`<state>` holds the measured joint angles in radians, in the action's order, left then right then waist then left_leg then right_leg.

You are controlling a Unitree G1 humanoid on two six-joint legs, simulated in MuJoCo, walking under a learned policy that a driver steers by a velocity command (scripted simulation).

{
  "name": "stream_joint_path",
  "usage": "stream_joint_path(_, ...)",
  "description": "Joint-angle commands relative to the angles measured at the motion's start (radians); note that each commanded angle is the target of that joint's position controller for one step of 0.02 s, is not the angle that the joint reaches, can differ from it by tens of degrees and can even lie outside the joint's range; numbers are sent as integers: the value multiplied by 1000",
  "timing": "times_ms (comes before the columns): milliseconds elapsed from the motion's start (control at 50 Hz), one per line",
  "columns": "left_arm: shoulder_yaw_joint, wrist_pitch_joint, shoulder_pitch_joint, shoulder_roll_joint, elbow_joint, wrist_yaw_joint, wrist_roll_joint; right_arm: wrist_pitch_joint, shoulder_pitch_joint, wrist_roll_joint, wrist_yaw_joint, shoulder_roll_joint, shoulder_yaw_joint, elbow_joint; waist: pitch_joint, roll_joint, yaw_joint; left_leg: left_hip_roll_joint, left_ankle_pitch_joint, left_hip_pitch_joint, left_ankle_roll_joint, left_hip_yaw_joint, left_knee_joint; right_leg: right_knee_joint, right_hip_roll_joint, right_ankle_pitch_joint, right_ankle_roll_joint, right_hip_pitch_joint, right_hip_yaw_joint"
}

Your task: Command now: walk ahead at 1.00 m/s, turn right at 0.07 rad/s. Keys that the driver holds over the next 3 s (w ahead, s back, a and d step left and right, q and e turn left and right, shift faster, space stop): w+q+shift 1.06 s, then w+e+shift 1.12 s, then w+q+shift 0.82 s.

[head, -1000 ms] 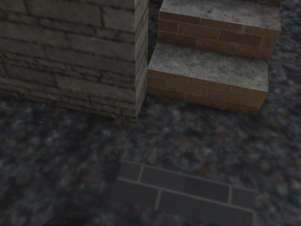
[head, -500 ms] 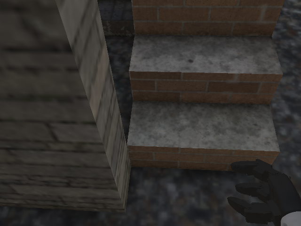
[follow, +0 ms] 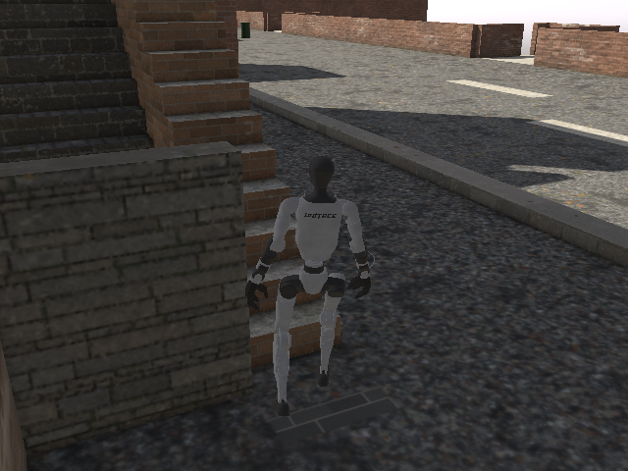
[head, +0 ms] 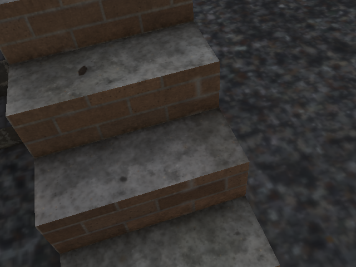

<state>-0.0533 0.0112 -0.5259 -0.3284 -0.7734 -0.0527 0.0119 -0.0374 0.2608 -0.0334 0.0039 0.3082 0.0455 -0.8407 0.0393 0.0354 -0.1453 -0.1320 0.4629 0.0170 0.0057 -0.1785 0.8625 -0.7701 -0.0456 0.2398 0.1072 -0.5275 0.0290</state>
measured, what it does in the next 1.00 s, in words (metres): climbs, turning left: left foot 0.19 m higher, then right foot 0.16 m lower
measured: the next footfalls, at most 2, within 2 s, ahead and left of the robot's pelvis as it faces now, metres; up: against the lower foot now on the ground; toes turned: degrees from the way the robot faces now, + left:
left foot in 0.52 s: +0.43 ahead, +0.00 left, +0.19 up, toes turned +17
right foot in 0.98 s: +0.77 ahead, -0.13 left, +0.03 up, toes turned +43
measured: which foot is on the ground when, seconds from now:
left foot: up 0.00-0.50, down 0.52-0.84, up 0.86-1.00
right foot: down 0.00-0.50, up 0.52-0.96, down 0.98-1.00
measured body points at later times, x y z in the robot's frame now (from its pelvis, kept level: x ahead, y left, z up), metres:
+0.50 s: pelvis +0.32 -0.03 +0.04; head +0.34 -0.05 +0.49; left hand +0.25 +0.20 -0.09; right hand +0.54 -0.16 -0.07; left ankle +0.42 +0.01 -0.48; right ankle +0.12 -0.05 -0.67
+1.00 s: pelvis +0.70 -0.03 +0.12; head +0.71 +0.02 +0.57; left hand +0.58 +0.25 -0.01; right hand +1.10 +0.00 +0.14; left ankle +0.53 -0.04 -0.32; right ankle +0.75 -0.14 -0.65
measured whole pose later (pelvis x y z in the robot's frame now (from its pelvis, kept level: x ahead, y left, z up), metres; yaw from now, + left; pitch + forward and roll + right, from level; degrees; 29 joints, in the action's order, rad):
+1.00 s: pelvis +0.70 -0.03 +0.12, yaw +49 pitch +5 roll +11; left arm -0.06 -0.13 -0.20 -0.35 -0.81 0.01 0.01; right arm -0.06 -0.10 0.02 -0.02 0.31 0.09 -0.48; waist 0.00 -0.28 0.04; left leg 0.35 0.74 -0.72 -0.13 -0.09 1.90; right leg 0.03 0.25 -0.47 -0.08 -0.04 0.05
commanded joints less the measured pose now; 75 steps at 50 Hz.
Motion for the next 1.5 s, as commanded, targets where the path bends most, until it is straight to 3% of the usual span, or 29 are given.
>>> stream_joint_path(20, -68, -49, -8, -266, 25, 20, 3, -15, 239, -20, 4, -31, -40, 112, -61, -436, 202, 136, 38, -610, -87, 236, 702, 582, 205, 435, 38, 411, -829)
stream_joint_path(80, -29, -81, 13, -111, 0, 35, 26, -12, -1, 8, -8, 34, -18, 130, 31, -23, 150, 60, -177, -548, -72, 277, 583, 615, 242, 383, -24, 174, -591)
stream_joint_path(380, 69, -118, -77, 76, -178, 37, 44, 39, -417, 63, -55, -214, -99, 300, 155, -1, 163, 233, -1, -1443, -179, 55, 1275, 568, 219, -396, -224, 438, 84)
stream_joint_path(500, 4, -118, 319, -226, 19, 172, -99, 93, 238, 37, -48, 42, -19, 101, -312, -288, 530, 351, 203, -294, -247, -70, 616, -14, 334, -2580, -154, 309, 202)
stream_joint_path(520, -28, -85, 409, -279, 70, 158, -112, 63, 376, 53, -36, 107, 15, 77, -344, -186, 630, 355, 186, -219, -348, 128, 286, -592, 243, -2174, -158, 295, 195)
stream_joint_path(540, 31, -89, 501, -16, 115, 94, -41, 47, 236, 42, -25, 68, 4, 33, -173, 250, 477, 250, -126, -166, -445, 526, -41, -1073, -40, -191, -187, -148, 65)
stream_joint_path(580, 56, -119, 495, 69, 271, 21, 56, 57, -95, 33, -56, -22, -12, 142, -54, 22, 230, 82, -117, -377, -488, 1326, -429, -1305, -100, -103, -160, -396, -168)
stream_joint_path(680, 87, -61, 417, 59, 356, 51, 69, -66, -183, -1, -76, 64, 5, 121, 148, -124, -3, 218, -616, -753, -300, 586, -434, -891, -28, 256, -179, -266, 1)
stream_joint_path(760, 75, -78, 653, 20, 470, 61, 46, -74, 15, -11, -95, 112, 35, 77, 9, -187, 162, 163, -737, -546, -216, 558, -400, -434, 32, -52, -203, -78, -15)
stream_joint_path(840, 21, -119, -176, -20, 179, 58, -21, -66, -376, -27, -25, 136, 66, 197, -389, -45, -301, 379, -973, -635, -17, 263, 526, 378, 33, -813, -79, 868, 34)
stream_joint_path(940, 80, -168, 299, 195, 29, 33, 63, -33, -414, 52, -29, -166, -44, 482, 30, -176, 140, 412, 479, -993, -100, 139, 1348, 814, 262, -1499, -97, 588, 45)
stream_joint_path(960, 88, -183, 368, 177, 34, 21, 84, -30, -393, 52, -33, -235, -83, 542, 18, -270, 250, 429, 533, -978, -103, 92, 1434, 738, 299, -1939, -82, 508, 101)
stream_joint_path(980, 92, -185, -287, 190, -126, 68, -8, -64, -846, -15, -12, -261, -88, 636, -240, -53, -169, 327, 308, -165, -154, -98, 1126, 969, 254, -2443, -293, 301, 64)
stream_joint_path(1000, 50, -123, -28, -74, -67, 60, -83, -67, -612, 178, 41, -201, -106, 640, -469, -128, 143, 396, 236, 167, -169, -295, 585, 695, 189, -3321, -437, 517, 121)
stream_joint_path(1040, -88, -14, 111, -372, 8, 154, -98, 10, -365, 162, 40, 58, -46, 413, -657, -76, 177, 442, 280, -382, -38, -161, -14, 132, 124, -3213, -391, 1226, 81)
stream_joint_path(1060, 18, -83, 95, -168, 14, 172, 21, -8, -426, 51, 69, -130, -77, 486, -585, -310, 156, 482, 147, 37, -30, -58, 405, 352, 200, -3030, -361, 604, 121)
stream_joint_path(1100, -9, -113, 167, -234, -18, 168, -46, 39, -529, 42, 69, -87, -81, 473, -544, -157, 169, 401, -53, 54, -13, 20, -38, 262, 153, -2194, -280, 615, 172)
stream_joint_path(1140, 16, -45, -354, -62, -173, 148, -131, 42, -1042, -104, 50, -83, -53, 466, -361, 340, -287, 173, -1086, 313, -18, 144, 172, 457, 205, -15, -152, 176, -12)
stream_joint_path(1180, 40, -33, -675, 79, -334, 96, 9, 4, -1187, -36, 15, -116, -53, 511, -74, -686, -494, 479, -427, -555, 65, -74, 1612, 1141, 223, -971, 62, 692, -15)
stream_joint_path(1200, 101, -43, -705, 296, -449, 76, 146, -20, -1261, -23, 39, -327, -113, 586, 17, -685, -308, 584, 369, -1188, 14, -136, 1971, 463, 159, -1908, 83, 1012, 48)
stream_joint_path(1240, 158, -102, -1283, 512, -748, 126, 117, -121, -1618, -49, 70, -482, -188, 695, 63, -531, -453, 543, 745, -1581, -27, -296, 1663, 413, 105, -2492, -87, 1222, 46)
stream_joint_path(1280, 184, -162, -875, 521, -746, 201, 130, -133, -1340, -40, 107, -575, -222, 711, 134, -657, -110, 430, 748, -1332, -28, -167, 1391, 444, 136, -3045, -252, 843, -205)
stream_joint_path(1320, 98, -160, -433, 359, -538, 272, -15, -82, -938, -119, 153, -337, -171, 554, -129, -189, 100, 270, 508, 82, -28, 192, 62, 551, 129, -2662, -440, -77, -357)
stream_joint_path(1340, 26, -92, -289, 164, -468, 278, -98, -49, -547, -58, 166, -182, -90, 301, -10, 348, 228, 198, -244, 640, -22, 253, -422, 140, 38, -1323, -424, -501, -352)
stream_joint_path(1360, -59, -22, -313, 35, -418, 278, -130, 19, -628, 8, 150, -210, -67, 173, 104, 654, 148, -125, -1013, 553, -128, 527, -882, -646, -111, 796, -291, -596, -288)
stream_joint_path(1380, -40, 115, -883, 214, -425, 238, -180, -3, -1186, -42, 106, -198, -48, 296, -225, 843, -355, -490, -1859, 541, -216, 440, -329, -1223, 158, 1372, -291, -654, -319)
stream_joint_path(1420, -41, 158, -1458, 348, -688, 176, -62, -62, -1748, -102, 68, -276, -76, 394, 117, 1, -838, -227, -1470, 69, 14, 94, -32, 220, 376, 578, -125, -61, -375)
stream_joint_path(1440, -49, 88, -1247, 366, -685, 147, 10, -102, -1561, -45, 58, -256, -64, 418, 162, -526, -717, -15, -1417, 221, 40, -56, 133, 684, 141, -162, -107, -13, -53)
stream_joint_path(1500, 32, 91, -1128, 582, -674, 86, -57, -154, -1443, -82, 148, -339, -108, 478, -13, -159, -519, 53, -598, 531, 71, -276, -61, 799, 101, -485, -133, -57, 29)
Over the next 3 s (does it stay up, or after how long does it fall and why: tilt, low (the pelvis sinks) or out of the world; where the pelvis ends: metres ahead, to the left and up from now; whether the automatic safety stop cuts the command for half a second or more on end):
stays up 1.38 -0.15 0.04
